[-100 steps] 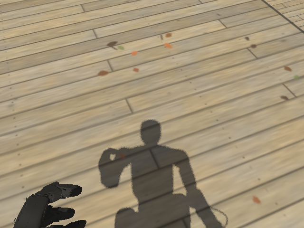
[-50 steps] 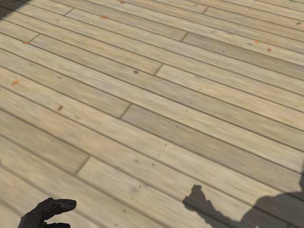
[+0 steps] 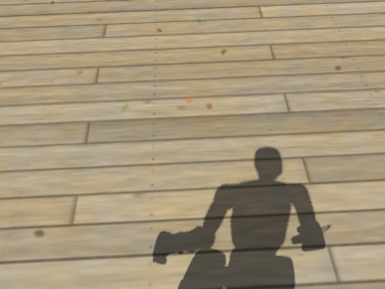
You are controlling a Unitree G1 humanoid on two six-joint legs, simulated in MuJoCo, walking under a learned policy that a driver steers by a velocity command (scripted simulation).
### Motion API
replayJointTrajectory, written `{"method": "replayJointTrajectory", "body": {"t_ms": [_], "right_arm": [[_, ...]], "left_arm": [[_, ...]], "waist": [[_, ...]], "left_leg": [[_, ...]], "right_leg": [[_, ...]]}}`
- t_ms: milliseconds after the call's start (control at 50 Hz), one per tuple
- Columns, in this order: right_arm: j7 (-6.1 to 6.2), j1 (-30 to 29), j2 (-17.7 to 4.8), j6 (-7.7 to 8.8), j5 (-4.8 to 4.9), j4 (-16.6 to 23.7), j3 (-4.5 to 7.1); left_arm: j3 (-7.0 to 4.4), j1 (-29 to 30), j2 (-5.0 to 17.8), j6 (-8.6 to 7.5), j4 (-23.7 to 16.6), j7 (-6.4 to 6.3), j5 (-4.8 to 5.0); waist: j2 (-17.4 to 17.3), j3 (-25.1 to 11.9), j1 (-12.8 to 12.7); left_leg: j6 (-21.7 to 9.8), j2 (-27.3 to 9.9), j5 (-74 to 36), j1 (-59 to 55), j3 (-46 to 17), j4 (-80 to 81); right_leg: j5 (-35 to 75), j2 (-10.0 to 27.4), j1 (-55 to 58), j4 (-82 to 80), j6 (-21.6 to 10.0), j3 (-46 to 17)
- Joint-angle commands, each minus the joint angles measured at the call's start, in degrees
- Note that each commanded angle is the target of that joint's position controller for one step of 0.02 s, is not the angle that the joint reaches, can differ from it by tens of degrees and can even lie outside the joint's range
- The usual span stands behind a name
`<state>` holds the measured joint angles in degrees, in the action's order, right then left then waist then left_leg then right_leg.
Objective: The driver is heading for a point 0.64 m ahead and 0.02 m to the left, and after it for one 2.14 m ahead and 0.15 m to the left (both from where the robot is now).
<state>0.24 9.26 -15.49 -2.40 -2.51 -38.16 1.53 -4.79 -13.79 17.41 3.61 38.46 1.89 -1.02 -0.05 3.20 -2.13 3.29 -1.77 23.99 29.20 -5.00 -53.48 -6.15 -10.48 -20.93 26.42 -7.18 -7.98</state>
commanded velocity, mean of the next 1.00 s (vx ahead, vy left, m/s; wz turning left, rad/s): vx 0.86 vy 0.00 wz -0.10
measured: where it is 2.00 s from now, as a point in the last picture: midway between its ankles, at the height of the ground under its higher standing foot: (229, 98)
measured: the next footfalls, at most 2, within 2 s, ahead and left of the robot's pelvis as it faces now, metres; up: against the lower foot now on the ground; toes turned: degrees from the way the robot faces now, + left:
left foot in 0.14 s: +0.11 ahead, +0.15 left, +0.00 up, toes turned -12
right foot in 0.56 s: +0.27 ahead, -0.24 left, +0.00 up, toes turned -23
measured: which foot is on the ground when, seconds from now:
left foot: up 0.00-0.12, down 0.14-0.56, up 0.58-0.98, down 1.00-1.00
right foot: down 0.00-0.12, up 0.14-0.54, down 0.56-1.00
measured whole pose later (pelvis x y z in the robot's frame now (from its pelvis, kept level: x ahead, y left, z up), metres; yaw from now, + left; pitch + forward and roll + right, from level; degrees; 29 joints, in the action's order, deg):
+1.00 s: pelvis +0.54 -0.20 -0.04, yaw -4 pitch +0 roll -2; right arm -4.4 4.2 -16.9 0.9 -0.4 -40.0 1.4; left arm -1.5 -26.9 14.2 -3.4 51.2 -1.7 -2.1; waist -1.8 2.1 -0.2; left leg -12.0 2.3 5.0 34.3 10.5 -41.6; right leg -21.9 -0.1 15.2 29.9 2.0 17.9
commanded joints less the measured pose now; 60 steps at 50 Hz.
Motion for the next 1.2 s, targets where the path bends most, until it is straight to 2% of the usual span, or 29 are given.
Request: {"method": "replayJointTrajectory", "body": {"t_ms": [20, 80, 120, 140, 160, 180, 200, 260, 380, 460, 520, 540, 560, 580, 600, 620, 660, 720, 820, 860, 920, 980, 1000, 1020, 1040, 1060, 1100, 1140, 1200], "right_arm": [[-0.27, 0.67, -6.56, 1.46, 0.37, 3.10, 2.13], [-0.15, 3.93, -5.87, 2.67, 1.68, 1.77, 2.02], [1.38, 18.71, -8.54, 3.13, 1.94, -2.30, 3.11], [2.49, 15.58, -12.89, 3.79, 1.94, -1.72, 4.00], [3.06, 7.03, -17.05, 3.82, -0.01, 2.43, 4.68], [2.82, 2.66, -14.41, 4.03, -0.68, 3.54, 4.38], [2.16, 0.89, -11.14, 4.51, 0.08, 3.86, 3.29], [1.38, 3.40, -11.41, 5.67, 0.67, 2.75, 3.15], [-0.22, 15.31, -11.24, 7.63, -0.06, -2.24, 3.64], [-0.09, 17.69, -11.13, 7.36, 0.44, -5.21, 3.60], [-0.47, 18.48, -13.68, 6.49, 1.71, -8.29, 3.97], [-0.72, 16.62, -14.29, 6.53, 2.22, -8.72, 3.91], [-1.04, 14.30, -13.36, 7.13, 2.55, -7.73, 3.51], [-2.12, 13.53, -2.87, 7.75, 2.96, -2.94, 1.06], [-1.56, 7.67, -6.44, 7.95, 3.44, -0.93, 2.15], [-1.37, 5.39, -7.57, 7.52, 3.48, -0.86, 2.85], [-2.48, 8.89, -5.76, 6.64, 2.57, -3.66, 2.42], [-3.85, 10.49, -3.28, 3.61, 1.56, -5.46, 2.23], [-4.95, -1.07, -1.86, 2.89, 1.73, -1.00, 1.11], [-5.52, -3.19, -2.29, 2.87, 2.06, -0.78, 0.66], [-5.60, -5.12, -2.93, 2.97, 1.77, 0.87, 0.12], [-4.04, 20.82, -10.02, 2.50, 2.09, -6.36, 3.11], [-2.68, 28.86, -12.89, 2.63, 2.30, -9.21, 4.97], [-1.48, 22.55, -15.17, 1.99, 3.45, -9.43, 6.02], [-1.53, 17.30, -21.04, 1.66, 1.40, -6.04, 6.74], [-1.12, 15.83, -18.99, 1.64, 1.58, -4.05, 7.03], [-0.42, 12.77, -12.17, 2.77, 1.49, -5.60, 5.38], [-0.07, 10.47, -10.55, 4.77, 1.75, -5.36, 4.42], [-0.52, 10.68, -11.06, 6.72, 2.27, -4.90, 4.38]], "left_arm": [[-3.48, 3.18, 11.29, -1.33, -5.27, 0.26, -0.30], [-3.19, 9.33, 10.08, -1.44, -7.27, 0.62, -0.10], [-2.46, 17.51, 7.26, -1.67, -10.33, 0.63, -0.45], [-0.98, 11.62, 1.36, -2.27, -9.32, -0.31, 0.86], [-0.05, 10.60, 1.17, -2.84, -11.01, -0.24, 0.31], [-0.33, 12.11, 4.80, -3.15, -12.36, 0.37, -0.58], [-0.84, 11.63, 6.77, -3.10, -11.98, 1.26, -1.02], [-0.75, 6.13, 7.34, -1.67, -9.49, 3.60, -1.66], [0.91, 14.11, 5.47, -2.32, -10.52, 3.81, -1.27], [2.17, 21.33, 4.43, -3.77, -11.93, 5.00, -0.89], [2.16, 15.18, 4.68, -4.82, -9.73, 3.73, -1.49], [1.23, 2.55, 5.67, -5.52, -5.81, 2.72, -1.39], [-0.26, -10.99, 8.82, -6.15, -1.70, 1.44, -2.36], [-1.99, -18.14, 17.59, -6.88, -1.10, -0.26, -3.35], [-2.28, -19.67, 18.81, -7.17, -1.82, -1.48, -2.48], [-1.24, -14.47, 15.10, -7.16, 0.00, -2.01, -2.79], [0.78, -5.61, 7.67, -7.51, 0.11, -1.68, -1.94], [2.27, -4.29, 2.82, -8.79, 1.77, -1.77, -0.52], [2.47, -5.87, 1.10, -10.80, 5.63, -1.67, -0.38], [2.43, -5.65, 1.93, -10.73, 6.59, -2.42, -0.47], [1.51, -8.06, 6.93, -10.38, 7.72, -3.51, -0.28], [-0.44, -1.26, 12.74, -7.54, 5.14, -4.81, -1.53], [-0.50, 0.75, 11.98, -6.94, 4.65, -3.89, -1.27], [1.97, 3.63, 2.36, -7.72, 3.30, -2.28, -1.93], [3.00, -3.53, 0.94, -9.15, -3.78, -2.07, -0.84], [3.35, -0.36, 4.07, -10.81, -4.29, -2.15, -1.60], [3.32, 3.52, 5.57, -11.12, -3.71, -2.22, -1.97], [4.02, 2.49, 4.37, -8.28, -3.04, -2.32, -3.50], [4.99, 9.00, 2.51, -6.45, -6.04, -1.66, -3.18]], "waist": [[5.72, -6.79, 1.57], [5.98, -5.69, 4.93], [3.18, -3.41, 13.39], [-12.93, -3.62, 9.97], [-15.32, -3.80, 6.06], [-9.16, -3.26, 3.30], [-5.17, -2.74, 1.98], [-6.37, -3.26, 1.72], [-5.09, 2.74, 6.94], [-7.10, 5.62, 8.29], [-9.79, 2.24, 4.22], [-7.72, -3.53, -3.16], [-5.13, -12.36, -10.41], [14.40, -22.53, -10.58], [11.88, -25.58, -12.89], [5.44, -14.83, -8.48], [4.64, -5.16, -1.41], [6.95, -0.52, 2.02], [5.92, 6.21, 3.55], [2.89, 5.54, 3.89], [3.77, 3.69, 5.62], [6.68, -10.60, 19.14], [1.71, -13.08, 21.98], [-13.73, -4.59, 15.79], [-17.06, -15.42, 6.54], [-6.32, -16.62, 8.91], [5.88, -2.66, 3.57], [6.88, 0.97, -0.19], [5.41, 3.08, 0.54]], "left_leg": [[-0.30, 2.27, -1.74, -3.50, 0.83, 5.91], [-1.57, 4.63, -2.34, -18.29, 2.18, 17.13], [-3.32, 4.83, -6.36, -41.15, 7.08, 33.61], [-4.07, -10.68, 4.07, -41.58, -7.32, 38.77], [-9.15, -24.29, 23.13, -33.36, -29.96, 45.70], [-12.09, -26.59, 26.48, -25.53, -32.88, 45.50], [-11.19, -22.86, 22.76, -23.32, -26.67, 44.45], [-7.40, -14.38, 10.47, -22.37, -7.67, 44.39], [-9.55, -14.52, 5.87, -27.29, 1.04, 48.20], [-10.23, -14.66, -4.59, -25.12, 7.53, 51.77], [-11.46, -14.39, -40.97, -24.77, 8.69, 41.99], [-11.30, -12.84, -56.57, -21.32, 11.40, 27.43], [-10.47, -9.35, -47.48, -8.25, 12.10, 9.31], [-8.95, -0.72, 2.26, 12.71, 8.98, -14.34], [-10.50, 2.89, 4.53, 16.73, -2.48, -23.94], [-10.96, -0.34, -2.69, 20.46, -3.10, -26.27], [-9.13, -4.81, -9.66, 15.81, 0.30, -19.76], [-7.19, -6.21, -12.56, 14.22, 1.82, -19.84], [-7.99, -5.07, -24.17, 18.32, 6.50, -10.19], [-9.84, -2.53, -26.43, 14.45, 11.39, -2.52], [-13.35, 2.59, -26.50, 3.15, 17.89, 7.78], [-17.01, 7.41, -16.42, -24.39, 14.73, 8.57], [-19.32, 7.00, -14.13, -36.62, 9.64, 15.08], [-20.82, 1.94, -14.86, -37.88, -1.53, 16.51], [-32.89, -8.83, -12.54, -51.45, -32.53, 25.73], [-32.81, -12.98, 4.69, -50.03, -44.24, 38.45], [-26.53, -9.84, 4.97, -29.74, -37.01, 42.60], [-24.76, -4.66, -4.45, -15.81, -26.79, 42.59], [-23.69, 0.78, -11.97, -5.00, -18.28, 44.85]], "right_leg": [[-32.85, 14.16, 1.56, -14.94, -6.13, -25.22], [-26.47, 10.43, -9.46, -12.33, -2.67, -21.24], [-26.06, 2.51, -26.86, -5.74, 6.20, -12.87], [-26.54, -1.53, -31.10, 15.92, 6.19, -4.68], [-19.20, 0.42, -36.47, 29.82, 6.08, -0.74], [-12.39, 8.41, -34.10, 36.30, 5.80, -0.52], [-8.81, 9.01, -32.76, 39.15, 5.96, -0.72], [-3.79, 9.74, -29.48, 48.36, 7.46, 3.50], [-1.67, 10.10, -32.22, 37.14, 7.03, 1.82], [-6.21, 12.09, -20.16, 18.29, 5.25, 9.53], [-15.37, 7.65, -1.80, 9.45, 2.13, 15.73], [-11.26, 5.28, 13.49, 5.32, 1.21, 15.72], [-11.22, 9.58, 34.40, 6.33, 0.85, 9.96], [-37.30, 31.56, 51.59, -1.35, -0.95, -18.73], [-41.84, 35.94, 44.86, -11.60, 0.46, -34.37], [-34.50, 34.01, 37.21, -9.89, 1.03, -25.44], [-20.67, 28.39, 23.31, -12.12, 2.43, -10.84], [-10.16, 25.47, 16.48, -16.69, 3.33, 1.09], [12.22, 22.03, 15.02, -21.15, 4.40, 17.55], [22.10, 19.62, 17.46, -21.94, 6.00, 23.18], [58.66, 21.92, 22.28, -14.27, 7.26, 25.64], [74.01, 24.77, 20.73, 18.76, 6.19, 22.39], [50.33, 20.30, 12.02, 41.02, 5.58, 22.25], [-14.65, 7.80, -8.18, 64.36, 6.48, 20.06], [-22.34, 5.40, -26.51, 76.13, 8.46, 7.56], [-18.37, 8.49, -30.47, 71.96, 7.47, 1.52], [-13.29, 13.94, -25.50, 58.26, 7.62, 1.48], [-13.68, 16.51, -18.13, 50.98, 9.60, 1.81], [-8.49, 18.01, -12.62, 35.29, 11.78, 5.48]]}}
Velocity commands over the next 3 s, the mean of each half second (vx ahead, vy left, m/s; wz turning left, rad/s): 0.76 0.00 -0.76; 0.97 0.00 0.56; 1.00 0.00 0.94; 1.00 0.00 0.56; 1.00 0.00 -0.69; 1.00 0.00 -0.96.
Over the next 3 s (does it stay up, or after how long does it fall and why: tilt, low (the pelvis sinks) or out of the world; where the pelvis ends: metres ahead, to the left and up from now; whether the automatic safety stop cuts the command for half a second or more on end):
stays up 2.19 0.41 0.00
